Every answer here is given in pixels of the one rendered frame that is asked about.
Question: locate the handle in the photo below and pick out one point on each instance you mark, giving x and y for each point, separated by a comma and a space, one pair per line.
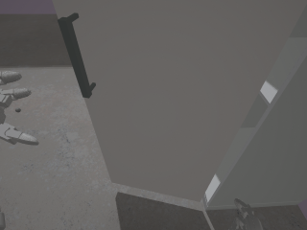
73, 49

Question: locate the fridge door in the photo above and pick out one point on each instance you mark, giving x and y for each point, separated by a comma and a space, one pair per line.
175, 79

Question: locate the robot right hand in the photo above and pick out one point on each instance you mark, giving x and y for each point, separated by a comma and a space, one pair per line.
249, 220

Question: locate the robot left hand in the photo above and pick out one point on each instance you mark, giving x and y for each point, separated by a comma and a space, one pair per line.
9, 133

